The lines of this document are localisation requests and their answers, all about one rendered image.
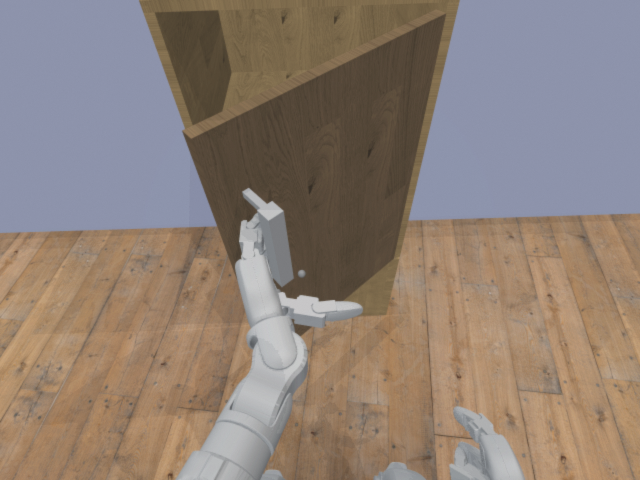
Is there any robot right hand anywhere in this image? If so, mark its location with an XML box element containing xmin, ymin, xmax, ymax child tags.
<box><xmin>449</xmin><ymin>406</ymin><xmax>525</xmax><ymax>480</ymax></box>

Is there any right robot shin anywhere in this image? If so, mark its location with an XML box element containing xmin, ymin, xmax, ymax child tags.
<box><xmin>386</xmin><ymin>462</ymin><xmax>407</xmax><ymax>470</ymax></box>

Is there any cupboard door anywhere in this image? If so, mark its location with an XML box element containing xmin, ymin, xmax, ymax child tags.
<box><xmin>182</xmin><ymin>10</ymin><xmax>446</xmax><ymax>336</ymax></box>

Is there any handle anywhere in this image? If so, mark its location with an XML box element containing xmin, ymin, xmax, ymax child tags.
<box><xmin>242</xmin><ymin>188</ymin><xmax>294</xmax><ymax>287</ymax></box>

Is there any robot left forearm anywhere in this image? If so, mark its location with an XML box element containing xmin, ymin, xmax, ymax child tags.
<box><xmin>175</xmin><ymin>316</ymin><xmax>308</xmax><ymax>480</ymax></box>

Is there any robot left hand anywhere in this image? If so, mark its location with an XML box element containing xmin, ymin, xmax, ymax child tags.
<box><xmin>235</xmin><ymin>212</ymin><xmax>363</xmax><ymax>328</ymax></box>

